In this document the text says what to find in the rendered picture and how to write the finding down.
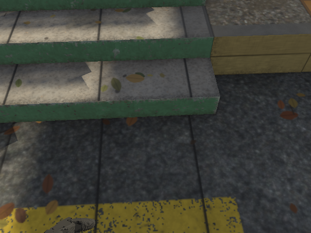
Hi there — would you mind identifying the robot left hand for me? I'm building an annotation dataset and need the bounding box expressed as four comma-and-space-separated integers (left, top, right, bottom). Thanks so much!
44, 217, 95, 233

